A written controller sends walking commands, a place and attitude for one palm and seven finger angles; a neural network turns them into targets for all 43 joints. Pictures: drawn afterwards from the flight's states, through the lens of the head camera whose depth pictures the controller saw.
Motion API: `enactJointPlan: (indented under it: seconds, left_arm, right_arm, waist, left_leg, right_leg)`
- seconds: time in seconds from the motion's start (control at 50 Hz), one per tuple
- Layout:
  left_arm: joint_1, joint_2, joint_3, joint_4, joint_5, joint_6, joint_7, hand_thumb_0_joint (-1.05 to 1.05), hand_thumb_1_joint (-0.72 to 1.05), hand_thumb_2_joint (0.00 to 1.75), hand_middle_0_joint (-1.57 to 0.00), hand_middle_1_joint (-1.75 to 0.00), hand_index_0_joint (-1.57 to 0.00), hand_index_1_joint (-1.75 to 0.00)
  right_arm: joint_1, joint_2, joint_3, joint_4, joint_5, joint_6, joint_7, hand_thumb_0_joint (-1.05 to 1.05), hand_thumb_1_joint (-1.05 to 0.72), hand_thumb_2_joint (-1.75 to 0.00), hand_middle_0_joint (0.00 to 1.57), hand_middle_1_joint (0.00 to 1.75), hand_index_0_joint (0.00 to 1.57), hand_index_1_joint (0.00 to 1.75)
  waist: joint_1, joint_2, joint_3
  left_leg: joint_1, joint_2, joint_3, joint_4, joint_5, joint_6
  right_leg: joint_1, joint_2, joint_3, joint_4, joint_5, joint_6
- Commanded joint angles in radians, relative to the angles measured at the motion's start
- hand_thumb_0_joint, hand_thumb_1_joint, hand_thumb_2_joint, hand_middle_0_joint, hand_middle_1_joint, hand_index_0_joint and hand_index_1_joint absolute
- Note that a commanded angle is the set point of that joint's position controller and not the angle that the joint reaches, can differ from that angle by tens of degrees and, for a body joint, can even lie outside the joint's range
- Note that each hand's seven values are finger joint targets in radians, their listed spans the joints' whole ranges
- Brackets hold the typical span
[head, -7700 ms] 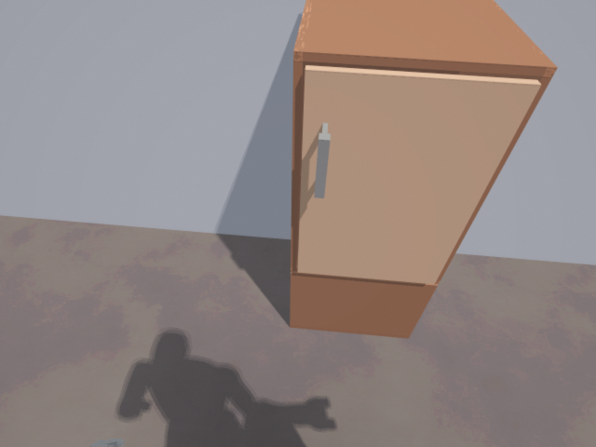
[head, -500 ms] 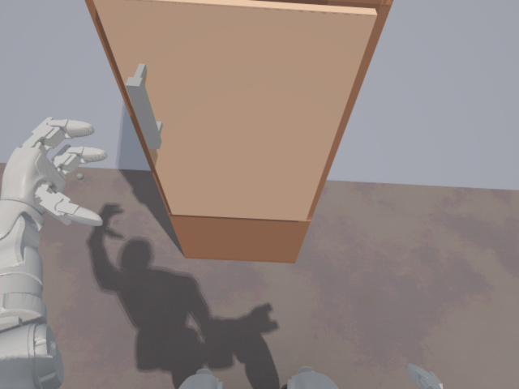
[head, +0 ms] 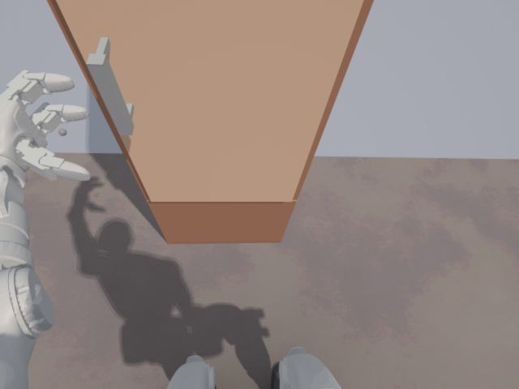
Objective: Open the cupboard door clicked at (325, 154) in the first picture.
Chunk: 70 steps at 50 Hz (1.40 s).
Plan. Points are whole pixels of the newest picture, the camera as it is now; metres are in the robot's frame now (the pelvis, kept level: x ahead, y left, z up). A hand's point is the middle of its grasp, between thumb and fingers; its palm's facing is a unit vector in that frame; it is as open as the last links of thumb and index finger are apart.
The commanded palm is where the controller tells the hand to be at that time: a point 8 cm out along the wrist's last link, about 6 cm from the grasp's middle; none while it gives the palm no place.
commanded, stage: move the hooked fingers beside the handle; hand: left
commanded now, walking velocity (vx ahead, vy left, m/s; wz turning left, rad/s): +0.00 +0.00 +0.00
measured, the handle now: (116, 89) +0.55 +0.21 +0.09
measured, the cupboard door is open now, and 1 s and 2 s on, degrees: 0 0 0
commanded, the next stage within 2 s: slide the fingers in behind the handle in 1.04 s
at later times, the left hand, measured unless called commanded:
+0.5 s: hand (75, 117) +0.49 +0.25 +0.09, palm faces -0.03 -1.00 -0.02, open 14.0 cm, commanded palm +0.48 +0.30 +0.09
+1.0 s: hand (67, 121) +0.49 +0.26 +0.09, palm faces -0.02 -1.00 -0.02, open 14.0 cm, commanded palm +0.47 +0.31 +0.08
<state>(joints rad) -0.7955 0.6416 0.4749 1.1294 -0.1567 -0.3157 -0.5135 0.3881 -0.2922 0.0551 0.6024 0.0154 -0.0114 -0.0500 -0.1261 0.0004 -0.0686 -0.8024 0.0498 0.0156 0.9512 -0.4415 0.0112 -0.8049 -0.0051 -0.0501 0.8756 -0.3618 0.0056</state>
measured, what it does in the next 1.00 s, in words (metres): stands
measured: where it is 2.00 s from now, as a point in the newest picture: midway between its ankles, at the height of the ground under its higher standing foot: outside the picture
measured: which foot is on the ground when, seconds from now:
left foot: down 0.00-1.00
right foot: down 0.00-1.00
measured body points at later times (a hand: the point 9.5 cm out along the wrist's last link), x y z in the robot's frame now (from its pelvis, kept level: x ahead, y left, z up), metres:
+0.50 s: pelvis +0.01 +0.01 +0.00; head +0.13 +0.03 +0.43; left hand +0.49 +0.31 +0.09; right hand +0.01 -0.26 -0.10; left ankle +0.01 +0.11 -0.69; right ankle +0.03 -0.13 -0.69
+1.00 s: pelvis +0.01 +0.00 +0.00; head +0.13 +0.03 +0.43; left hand +0.48 +0.32 +0.09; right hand +0.03 -0.27 -0.10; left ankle +0.01 +0.11 -0.69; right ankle +0.03 -0.13 -0.69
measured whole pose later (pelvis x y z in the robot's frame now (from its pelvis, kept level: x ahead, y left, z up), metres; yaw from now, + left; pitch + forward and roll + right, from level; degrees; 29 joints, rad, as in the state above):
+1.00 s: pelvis +0.01 +0.00 +0.00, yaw -1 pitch +19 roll -3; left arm -0.85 0.69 0.50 1.16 -0.12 -0.33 -0.50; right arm 0.38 -0.30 0.06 0.57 0.00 0.07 -0.04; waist -0.15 0.00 -0.08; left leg -0.86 0.06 0.01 0.98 -0.46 0.01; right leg -0.86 0.01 -0.06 0.89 -0.37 0.00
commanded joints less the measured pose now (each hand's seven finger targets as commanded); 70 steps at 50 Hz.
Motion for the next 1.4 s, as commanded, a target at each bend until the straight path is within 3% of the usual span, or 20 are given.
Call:
enactJointPlan:
  seconds: [0.0, 0.1, 0.2, 0.24, 0.3, 0.44, 0.52, 0.54, 0.6, 0.7, 0.8, 0.86, 0.9, 0.94, 1.04, 1.1, 1.18, 1.2, 1.28, 1.38]
  left_arm:
    - [-0.487, 0.348, 0.062, -0.176, -0.016, -0.071, 0.009, 0.0, -0.5, 0.3, -0.3, -1.2, -0.3, -1.2]
    - [-0.485, 0.372, 0.068, -0.188, 0.014, -0.079, 0.019, 0.0, -0.5, 0.3, -0.3, -1.2, -0.3, -1.2]
    - [-0.524, 0.339, 0.039, -0.135, 0.011, -0.054, 0.016, 0.0, -0.5, 0.3, -0.3, -1.2, -0.3, -1.2]
    - [-0.491, 0.374, 0.069, -0.118, 0.018, -0.046, 0.022, 0.0, -0.5, 0.3, -0.3, -1.2, -0.3, -1.2]
    - [-0.427, 0.351, 0.062, -0.138, 0.019, -0.051, 0.024, 0.0, -0.5, 0.3, -0.3, -1.2, -0.3, -1.2]
    - [-0.447, 0.333, 0.078, -0.231, -0.006, -0.083, 0.045, 0.0, -0.5, 0.3, -0.3, -1.2, -0.3, -1.2]
    - [-0.464, 0.341, 0.068, -0.21, 0.017, -0.079, 0.06, 0.0, -0.5, 0.3, -0.3, -1.2, -0.3, -1.2]
    - [-0.458, 0.312, 0.044, -0.211, 0.02, -0.076, 0.061, 0.0, -0.5, 0.3, -0.3, -1.2, -0.3, -1.2]
    - [-0.447, 0.357, 0.082, -0.228, 0.014, -0.086, 0.059, 0.0, -0.5, 0.3, -0.3, -1.2, -0.3, -1.2]
    - [-0.459, 0.291, 0.019, -0.156, 0.002, -0.07, 0.03, 0.0, -0.5, 0.3, -0.3, -1.2, -0.3, -1.2]
    - [-0.437, 0.336, 0.054, -0.116, -0.004, -0.061, 0.017, 0.0, -0.5, 0.3, -0.3, -1.2, -0.3, -1.2]
    - [-0.472, 0.344, 0.048, -0.143, 0.005, -0.068, 0.015, 0.0, -0.5, 0.3, -0.3, -1.2, -0.3, -1.2]
    - [-0.502, 0.36, 0.058, -0.212, 0.004, -0.092, 0.016, 0.0, -0.5, 0.3, -0.3, -1.2, -0.3, -1.2]
    - [-0.471, 0.385, 0.085, -0.203, -0.002, -0.098, 0.016, 0.0, -0.5, 0.3, -0.3, -1.2, -0.3, -1.2]
    - [-0.483, 0.353, 0.046, -0.153, 0.001, -0.065, 0.005, 0.0, -0.5, 0.3, -0.3, -1.2, -0.3, -1.2]
    - [-0.486, 0.338, 0.032, -0.181, 0.006, -0.061, 0.01, 0.0, -0.5, 0.3, -0.3, -1.2, -0.3, -1.2]
    - [-0.491, 0.295, 0.019, -0.163, -0.017, -0.064, 0.018, 0.0, -0.5, 0.3, -0.3, -1.2, -0.3, -1.2]
    - [-0.498, 0.335, 0.054, -0.171, -0.017, -0.068, 0.022, 0.0, -0.5, 0.3, -0.3, -1.2, -0.3, -1.2]
    - [-0.47, 0.251, 0.003, -0.249, -0.011, -0.086, 0.037, 0.0, -0.5, 0.3, -0.3, -1.2, -0.3, -1.2]
    - [-0.454, 0.263, 0.028, -0.191, -0.006, -0.062, 0.077, 0.0, -0.5, 0.3, -0.3, -1.2, -0.3, -1.2]
  right_arm:
    - [0.136, -0.189, -0.073, -0.058, -0.001, -0.008, -0.02, 0.0, -0.9, -0.9, 0.2, 0.3, 0.2, 0.3]
    - [0.162, -0.187, -0.074, -0.057, -0.009, 0.012, -0.011, 0.0, -0.9, -0.9, 0.2, 0.3, 0.2, 0.3]
    - [0.175, -0.19, -0.072, -0.05, -0.011, 0.032, -0.007, 0.0, -0.9, -0.9, 0.2, 0.3, 0.2, 0.3]
    - [0.186, -0.195, -0.074, -0.057, -0.013, 0.041, -0.006, 0.0, -0.9, -0.9, 0.2, 0.3, 0.2, 0.3]
    - [0.189, -0.189, -0.074, -0.075, -0.016, 0.052, -0.002, 0.0, -0.9, -0.9, 0.2, 0.3, 0.2, 0.3]
    - [0.178, -0.186, -0.083, -0.082, -0.016, 0.07, 0.008, 0.0, -0.9, -0.9, 0.2, 0.3, 0.2, 0.3]
    - [0.175, -0.182, -0.078, -0.073, -0.014, 0.074, 0.006, 0.0, -0.9, -0.9, 0.2, 0.3, 0.2, 0.3]
    - [0.172, -0.178, -0.078, -0.076, -0.014, 0.072, 0.007, 0.0, -0.9, -0.9, 0.2, 0.3, 0.2, 0.3]
    - [0.169, -0.179, -0.077, -0.08, -0.013, 0.073, 0.003, 0.0, -0.9, -0.9, 0.2, 0.3, 0.2, 0.3]
    - [0.152, -0.179, -0.072, -0.076, -0.007, 0.069, -0.002, 0.0, -0.9, -0.9, 0.2, 0.3, 0.2, 0.3]
    - [0.157, -0.185, -0.069, -0.081, -0.008, 0.069, -0.005, 0.0, -0.9, -0.9, 0.2, 0.3, 0.2, 0.3]
    - [0.155, -0.182, -0.069, -0.083, -0.008, 0.068, -0.005, 0.0, -0.9, -0.9, 0.2, 0.3, 0.2, 0.3]
    - [0.156, -0.181, -0.072, -0.081, -0.012, 0.066, -0.004, 0.0, -0.9, -0.9, 0.2, 0.3, 0.2, 0.3]
    - [0.153, -0.183, -0.072, -0.081, -0.011, 0.067, -0.004, 0.0, -0.9, -0.9, 0.2, 0.3, 0.2, 0.3]
    - [0.148, -0.184, -0.067, -0.074, -0.006, 0.069, -0.006, 0.0, -0.9, -0.9, 0.2, 0.3, 0.2, 0.3]
    - [0.158, -0.185, -0.07, -0.073, -0.01, 0.068, -0.006, 0.0, -0.9, -0.9, 0.2, 0.3, 0.2, 0.3]
    - [0.161, -0.185, -0.069, -0.073, -0.012, 0.064, -0.003, 0.0, -0.9, -0.9, 0.2, 0.3, 0.2, 0.3]
    - [0.163, -0.189, -0.07, -0.071, -0.013, 0.064, -0.003, 0.0, -0.9, -0.9, 0.2, 0.3, 0.2, 0.3]
    - [0.166, -0.177, -0.077, -0.079, -0.017, 0.06, 0.007, 0.0, -0.9, -0.9, 0.2, 0.3, 0.2, 0.3]
    - [0.16, -0.177, -0.074, -0.078, -0.014, 0.068, 0.01, 0.0, -0.9, -0.9, 0.2, 0.3, 0.2, 0.3]
  waist:
    - [-0.021, 0.12, -0.426]
    - [-0.009, 0.203, -0.504]
    - [-0.037, 0.184, -0.446]
    - [-0.025, 0.158, -0.452]
    - [-0.01, 0.172, -0.485]
    - [-0.009, 0.167, -0.506]
    - [-0.014, 0.196, -0.451]
    - [-0.022, 0.195, -0.453]
    - [-0.012, 0.181, -0.501]
    - [-0.035, 0.166, -0.409]
    - [-0.03, 0.101, -0.432]
    - [-0.031, 0.134, -0.448]
    - [-0.024, 0.2, -0.514]
    - [-0.016, 0.184, -0.512]
    - [-0.035, 0.182, -0.443]
    - [-0.033, 0.202, -0.467]
    - [-0.046, 0.136, -0.444]
    - [-0.033, 0.153, -0.473]
    - [-0.021, 0.229, -0.516]
    - [-0.022, 0.144, -0.438]
  left_leg:
    - [0.219, -0.025, -0.045, -0.113, 0.304, 0.017]
    - [0.306, -0.019, -0.058, -0.095, 0.432, 0.005]
    - [0.285, -0.012, -0.059, -0.094, 0.419, 0.007]
    - [0.265, -0.014, -0.06, -0.098, 0.41, 0.008]
    - [0.289, -0.014, -0.052, -0.094, 0.472, 0.007]
    - [0.324, -0.01, -0.057, -0.097, 0.467, 0.003]
    - [0.306, -0.013, -0.057, -0.101, 0.444, 0.003]
    - [0.307, -0.016, -0.05, -0.098, 0.427, 0.008]
    - [0.309, -0.016, -0.048, -0.092, 0.463, 0.008]
    - [0.256, -0.02, -0.042, -0.097, 0.375, 0.013]
    - [0.201, -0.024, -0.035, -0.086, 0.36, 0.021]
    - [0.197, -0.027, -0.032, -0.081, 0.352, 0.022]
    - [0.266, -0.023, -0.038, -0.07, 0.409, 0.016]
    - [0.263, -0.021, -0.04, -0.069, 0.418, 0.013]
    - [0.222, -0.023, -0.04, -0.079, 0.355, 0.018]
    - [0.275, -0.017, -0.053, -0.081, 0.393, 0.012]
    - [0.244, -0.018, -0.051, -0.081, 0.36, 0.018]
    - [0.241, -0.018, -0.052, -0.08, 0.365, 0.014]
    - [0.351, -0.014, -0.063, -0.08, 0.465, 0.002]
    - [0.249, -0.019, -0.054, -0.091, 0.373, 0.01]
  right_leg:
    - [0.191, 0.043, 0.025, -0.072, 0.226, -0.024]
    - [0.162, 0.047, 0.014, -0.052, 0.277, -0.029]
    - [0.122, 0.05, 0.008, -0.063, 0.263, -0.025]
    - [0.142, 0.05, 0.006, -0.063, 0.263, -0.026]
    - [0.155, 0.051, 0.007, -0.056, 0.302, -0.026]
    - [0.156, 0.058, 0.001, -0.059, 0.286, -0.026]
    - [0.139, 0.055, 0.001, -0.061, 0.274, -0.029]
    - [0.137, 0.055, 0.006, -0.067, 0.271, -0.026]
    - [0.186, 0.056, 0.011, -0.058, 0.32, -0.027]
    - [0.156, 0.053, 0.013, -0.07, 0.276, -0.026]
    - [0.199, 0.051, 0.023, -0.063, 0.299, -0.023]
    - [0.201, 0.049, 0.028, -0.059, 0.298, -0.023]
    - [0.188, 0.051, 0.027, -0.049, 0.318, -0.025]
    - [0.195, 0.053, 0.026, -0.05, 0.318, -0.026]
    - [0.167, 0.052, 0.021, -0.06, 0.276, -0.025]
    - [0.131, 0.053, 0.01, -0.055, 0.268, -0.028]
    - [0.141, 0.057, 0.01, -0.062, 0.257, -0.027]
    - [0.158, 0.055, 0.013, -0.056, 0.264, -0.026]
    - [0.109, 0.057, -0.003, -0.047, 0.271, -0.034]
    - [0.143, 0.056, 0.0, -0.055, 0.252, -0.03]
